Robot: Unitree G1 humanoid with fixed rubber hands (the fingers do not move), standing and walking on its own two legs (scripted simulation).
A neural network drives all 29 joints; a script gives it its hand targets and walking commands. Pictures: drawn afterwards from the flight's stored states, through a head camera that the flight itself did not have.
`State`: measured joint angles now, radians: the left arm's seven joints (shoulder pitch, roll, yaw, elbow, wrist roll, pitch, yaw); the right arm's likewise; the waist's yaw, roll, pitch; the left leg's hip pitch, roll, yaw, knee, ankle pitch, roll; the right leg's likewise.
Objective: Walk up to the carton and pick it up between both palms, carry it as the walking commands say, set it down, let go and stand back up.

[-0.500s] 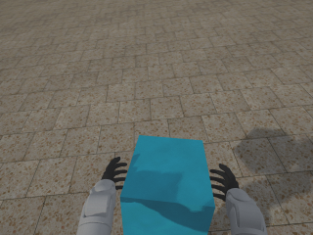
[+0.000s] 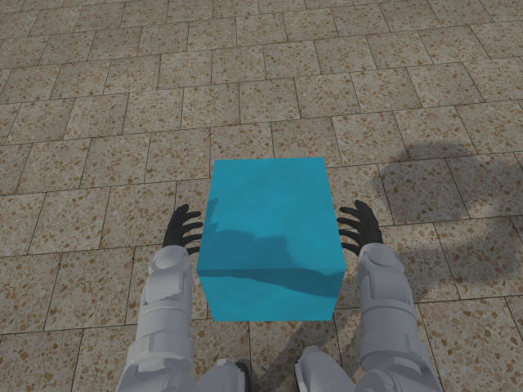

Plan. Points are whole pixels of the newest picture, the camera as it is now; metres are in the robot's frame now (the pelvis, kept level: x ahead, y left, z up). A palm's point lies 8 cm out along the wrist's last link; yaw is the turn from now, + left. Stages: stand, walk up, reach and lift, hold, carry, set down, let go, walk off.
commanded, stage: set down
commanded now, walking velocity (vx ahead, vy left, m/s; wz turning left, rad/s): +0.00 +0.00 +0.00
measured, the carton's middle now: (270, 236) +0.40 -0.04 -0.15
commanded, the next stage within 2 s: none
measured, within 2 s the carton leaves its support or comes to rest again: neither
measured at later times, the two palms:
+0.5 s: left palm (186, 248) +0.38 +0.13 -0.12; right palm (351, 253) +0.33 -0.18 -0.13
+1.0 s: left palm (199, 249) +0.41 +0.12 -0.20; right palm (345, 250) +0.36 -0.19 -0.21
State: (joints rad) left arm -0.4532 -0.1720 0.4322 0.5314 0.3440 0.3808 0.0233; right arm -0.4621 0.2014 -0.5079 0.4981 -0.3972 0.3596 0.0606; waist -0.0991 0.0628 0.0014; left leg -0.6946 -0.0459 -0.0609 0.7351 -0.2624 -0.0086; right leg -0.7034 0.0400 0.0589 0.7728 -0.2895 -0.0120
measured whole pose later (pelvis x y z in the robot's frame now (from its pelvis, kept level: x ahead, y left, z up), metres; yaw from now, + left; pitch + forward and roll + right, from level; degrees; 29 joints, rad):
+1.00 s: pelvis -0.03 +0.02 -0.14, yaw +1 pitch +41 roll +1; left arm -0.76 -0.09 0.40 0.66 0.25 0.30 0.13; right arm -0.72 0.07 -0.52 0.61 -0.25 0.32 0.05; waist -0.10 0.08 -0.28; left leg -1.66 -0.10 -0.04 1.35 -0.41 -0.01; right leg -1.65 0.03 0.05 1.38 -0.44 0.02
